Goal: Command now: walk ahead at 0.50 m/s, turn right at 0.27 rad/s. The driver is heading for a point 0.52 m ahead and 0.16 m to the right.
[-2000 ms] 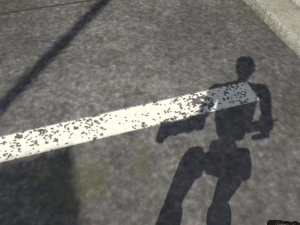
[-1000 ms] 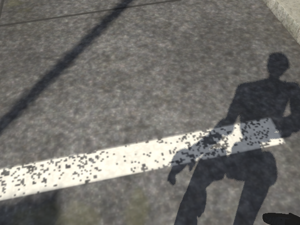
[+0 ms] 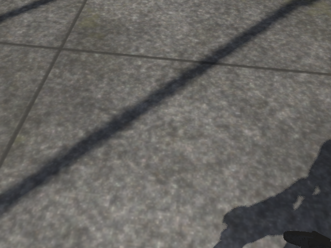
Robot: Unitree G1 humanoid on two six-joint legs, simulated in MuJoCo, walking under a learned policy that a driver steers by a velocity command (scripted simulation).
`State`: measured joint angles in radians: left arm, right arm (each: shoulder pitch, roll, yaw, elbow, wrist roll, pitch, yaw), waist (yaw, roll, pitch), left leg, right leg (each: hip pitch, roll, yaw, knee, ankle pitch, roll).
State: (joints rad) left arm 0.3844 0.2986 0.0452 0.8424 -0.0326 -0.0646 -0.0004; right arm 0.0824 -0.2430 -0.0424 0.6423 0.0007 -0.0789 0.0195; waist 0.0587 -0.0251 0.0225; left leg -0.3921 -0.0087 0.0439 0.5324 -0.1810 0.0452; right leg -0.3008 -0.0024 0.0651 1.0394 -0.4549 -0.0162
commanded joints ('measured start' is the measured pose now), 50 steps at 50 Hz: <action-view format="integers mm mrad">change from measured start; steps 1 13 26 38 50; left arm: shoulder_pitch -98 -301 -18 -120 -95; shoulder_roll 118 10 163 121 95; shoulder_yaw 33 12 76 49 29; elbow -115 -201 -232 -178 -124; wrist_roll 7 14 19 24 22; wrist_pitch -22 17 11 23 88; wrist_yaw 6 -33 -34 17 23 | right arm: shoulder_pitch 173 196 113 10 96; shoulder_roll -105 -168 -189 -101 -104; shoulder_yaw -38 -60 -38 -12 -6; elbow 12 119 20 33 66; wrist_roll -4 -5 46 -8 -9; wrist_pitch -7 -26 -61 -11 25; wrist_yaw -5 -30 -12 -17 -7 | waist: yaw -111 -113 57 -16 -65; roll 122 56 -64 -53 119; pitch -74 56 -242 -102 -206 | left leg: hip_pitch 424 317 -433 -74 332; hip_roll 302 246 43 44 326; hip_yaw -375 64 -143 -58 -467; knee -294 -403 870 135 -169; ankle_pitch -56 289 -271 289 296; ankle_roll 173 118 -30 -104 216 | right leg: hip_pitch -463 -395 582 80 -187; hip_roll -98 -101 -290 -81 -7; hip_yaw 40 -27 572 54 61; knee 163 -279 -746 -717 11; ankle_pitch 119 543 178 858 -200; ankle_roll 4 10 -346 -179 87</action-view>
